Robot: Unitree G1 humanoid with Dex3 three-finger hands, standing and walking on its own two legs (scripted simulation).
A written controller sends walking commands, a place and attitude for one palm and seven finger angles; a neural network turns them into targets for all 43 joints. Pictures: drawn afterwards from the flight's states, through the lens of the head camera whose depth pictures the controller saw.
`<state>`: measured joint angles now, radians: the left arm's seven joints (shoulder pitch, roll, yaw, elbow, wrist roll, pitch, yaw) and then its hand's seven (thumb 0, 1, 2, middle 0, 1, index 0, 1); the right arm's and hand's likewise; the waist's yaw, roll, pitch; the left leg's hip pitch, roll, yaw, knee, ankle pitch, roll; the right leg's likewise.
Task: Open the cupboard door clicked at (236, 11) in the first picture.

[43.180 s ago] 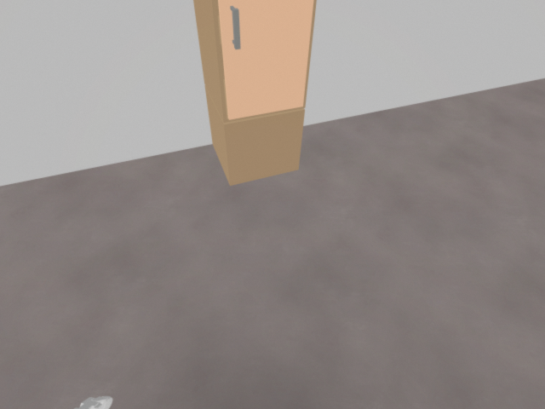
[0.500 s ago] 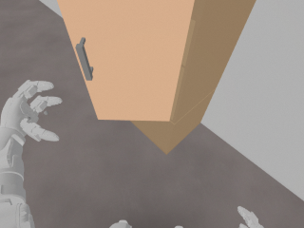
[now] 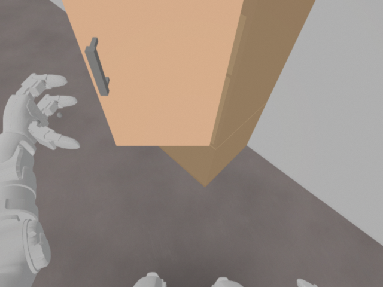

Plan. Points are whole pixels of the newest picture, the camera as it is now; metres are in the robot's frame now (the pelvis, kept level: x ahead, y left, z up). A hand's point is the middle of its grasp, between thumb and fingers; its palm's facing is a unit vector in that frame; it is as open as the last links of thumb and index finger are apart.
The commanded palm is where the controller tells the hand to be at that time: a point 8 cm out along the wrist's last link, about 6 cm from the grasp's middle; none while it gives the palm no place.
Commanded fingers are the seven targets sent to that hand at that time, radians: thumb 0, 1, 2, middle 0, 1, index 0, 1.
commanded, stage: move the hooked fingers beside the handle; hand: left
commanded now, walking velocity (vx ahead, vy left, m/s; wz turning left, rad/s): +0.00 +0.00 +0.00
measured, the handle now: (99, 68) +0.59 +0.23 +0.08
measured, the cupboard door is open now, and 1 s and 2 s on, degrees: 46 46 46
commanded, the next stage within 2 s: none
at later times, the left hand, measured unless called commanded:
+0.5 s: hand (67, 87) +0.50 +0.27 +0.11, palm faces +0.04 -1.00 +0.00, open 14.0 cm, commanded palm +0.49 +0.33 +0.09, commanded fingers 0.00 -0.50 0.30 -0.30 -1.20 -0.30 -1.20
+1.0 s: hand (60, 79) +0.54 +0.31 +0.09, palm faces +0.06 -1.00 +0.01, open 14.0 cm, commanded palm +0.52 +0.34 +0.09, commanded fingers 0.00 -0.50 0.30 -0.30 -1.20 -0.30 -1.20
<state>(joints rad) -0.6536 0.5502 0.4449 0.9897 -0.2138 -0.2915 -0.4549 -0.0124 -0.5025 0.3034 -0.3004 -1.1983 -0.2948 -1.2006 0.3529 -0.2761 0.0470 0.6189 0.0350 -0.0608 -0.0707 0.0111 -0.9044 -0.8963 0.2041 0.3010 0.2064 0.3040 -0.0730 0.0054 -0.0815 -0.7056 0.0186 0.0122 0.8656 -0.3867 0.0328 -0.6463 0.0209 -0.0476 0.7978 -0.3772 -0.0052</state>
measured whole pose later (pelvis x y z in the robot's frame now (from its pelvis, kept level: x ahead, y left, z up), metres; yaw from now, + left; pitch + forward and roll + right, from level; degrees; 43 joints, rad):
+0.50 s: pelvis -0.01 -0.02 -0.02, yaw -1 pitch +20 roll -4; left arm -0.99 0.83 0.53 1.32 -0.11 -0.29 -0.49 -0.01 -0.50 0.30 -0.30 -1.20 -0.30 -1.20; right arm 0.41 -0.31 0.06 0.63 0.03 0.03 -0.08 0.01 -0.91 -0.90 0.20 0.30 0.21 0.30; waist -0.18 0.00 -0.07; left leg -0.89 0.06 -0.01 0.95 -0.40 0.01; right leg -0.83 0.06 -0.06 0.86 -0.38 -0.03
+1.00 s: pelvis +0.02 +0.01 -0.02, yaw -3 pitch +24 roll -6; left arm -0.97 0.88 0.60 1.26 -0.08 -0.27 -0.50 -0.01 -0.50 0.30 -0.30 -1.20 -0.29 -1.20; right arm 0.45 -0.27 0.08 0.59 0.00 0.09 -0.04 0.01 -0.90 -0.90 0.21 0.30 0.21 0.30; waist -0.20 0.01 -0.09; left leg -0.94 0.07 0.01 0.98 -0.45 0.04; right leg -0.85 0.07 -0.05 0.83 -0.39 0.00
